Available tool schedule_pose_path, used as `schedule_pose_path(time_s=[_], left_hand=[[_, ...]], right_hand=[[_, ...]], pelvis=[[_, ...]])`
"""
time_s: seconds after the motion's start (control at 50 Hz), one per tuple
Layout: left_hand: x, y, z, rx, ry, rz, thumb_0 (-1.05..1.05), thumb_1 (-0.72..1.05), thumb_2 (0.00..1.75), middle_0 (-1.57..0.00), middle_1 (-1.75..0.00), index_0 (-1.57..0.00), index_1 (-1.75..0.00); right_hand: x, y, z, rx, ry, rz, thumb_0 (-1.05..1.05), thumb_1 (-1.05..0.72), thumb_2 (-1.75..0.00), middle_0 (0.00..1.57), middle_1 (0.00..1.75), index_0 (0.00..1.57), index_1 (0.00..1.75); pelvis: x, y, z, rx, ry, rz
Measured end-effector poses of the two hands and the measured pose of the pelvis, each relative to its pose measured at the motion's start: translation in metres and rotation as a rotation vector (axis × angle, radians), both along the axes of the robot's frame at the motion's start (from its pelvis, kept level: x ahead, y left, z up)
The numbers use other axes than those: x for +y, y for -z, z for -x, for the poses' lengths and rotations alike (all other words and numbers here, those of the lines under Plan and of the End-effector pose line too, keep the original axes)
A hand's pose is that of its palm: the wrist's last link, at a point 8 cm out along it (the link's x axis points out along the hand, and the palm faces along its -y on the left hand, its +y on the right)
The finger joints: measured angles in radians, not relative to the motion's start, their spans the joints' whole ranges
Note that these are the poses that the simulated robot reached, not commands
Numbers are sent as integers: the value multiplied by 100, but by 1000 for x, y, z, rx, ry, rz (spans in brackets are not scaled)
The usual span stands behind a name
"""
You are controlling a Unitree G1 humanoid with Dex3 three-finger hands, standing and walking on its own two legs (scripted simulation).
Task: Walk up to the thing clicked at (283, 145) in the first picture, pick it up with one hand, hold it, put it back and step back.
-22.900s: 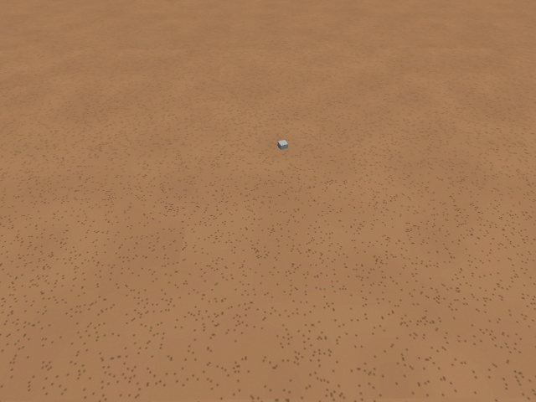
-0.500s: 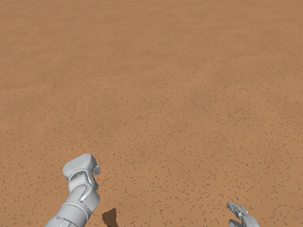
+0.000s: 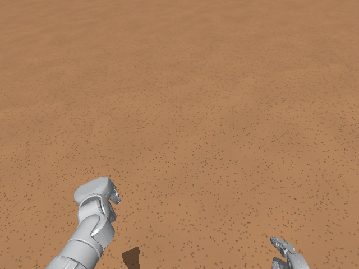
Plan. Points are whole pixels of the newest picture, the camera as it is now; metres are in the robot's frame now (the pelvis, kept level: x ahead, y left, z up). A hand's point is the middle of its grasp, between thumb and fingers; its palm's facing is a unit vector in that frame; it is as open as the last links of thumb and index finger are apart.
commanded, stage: hold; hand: left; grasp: from above
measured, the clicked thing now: (103, 212) +0.30 +0.24 -0.06
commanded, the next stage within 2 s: crouch in 0.14 s
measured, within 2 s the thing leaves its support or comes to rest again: neither
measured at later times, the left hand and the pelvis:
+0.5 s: hand (106, 215) +0.29 +0.22 -0.05, palm faces -0.40 -0.22 -0.89, open 5.7 cm; pelvis -0.01 +0.00 +0.00, yaw +0 degrees
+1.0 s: hand (134, 229) +0.35 +0.21 -0.29, palm faces -0.32 -0.20 -0.92, open 4.8 cm; pelvis -0.06 +0.01 -0.17, yaw -1 degrees
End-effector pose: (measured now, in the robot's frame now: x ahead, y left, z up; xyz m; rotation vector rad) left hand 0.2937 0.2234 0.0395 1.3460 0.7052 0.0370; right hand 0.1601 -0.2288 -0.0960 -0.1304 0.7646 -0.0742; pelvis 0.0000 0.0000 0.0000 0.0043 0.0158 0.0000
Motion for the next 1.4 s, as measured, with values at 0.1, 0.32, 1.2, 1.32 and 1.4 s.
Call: schedule_pose_path(time_s=[0.1, 0.32, 1.2, 1.32, 1.4], left_hand=[[0, -3, -2, -2, 12, -4, -8, 36, 28, -85, -28, -106, -36], [1, -6, -4, 8, 11, -9, -8, 37, 29, -84, -29, -107, -38], [-7, 361, -64, 4, -95, -44, -14, 43, 18, -88, -24, -123, -34], [-14, 414, -74, -11, -31, -21, -13, 41, 21, -87, -26, -120, -34], [-14, 440, -80, -25, -16, -22, -13, 40, 23, -87, -26, -119, -35]], right_hand=[[0, -1, 0, 1, 6, 1, 2, -90, -90, 20, 30, 20, 30], [1, -1, 4, 9, 8, -2, 2, -90, -90, 20, 30, 20, 30], [-11, 271, 214, 539, 68, 48, 1, -89, -89, 20, 30, 20, 30], [-14, 315, 214, 535, 41, 60, 1, -89, -89, 20, 30, 20, 30], [-19, 340, 216, 541, 30, 68, 1, -89, -89, 20, 30, 20, 30]], pelvis=[[1, -1, 0, -3, 2, 0], [1, -2, 2, -8, 5, -1], [8, 246, 79, 601, 5, 43], [7, 292, 87, 627, 4, 51], [6, 318, 90, 632, 2, 51]])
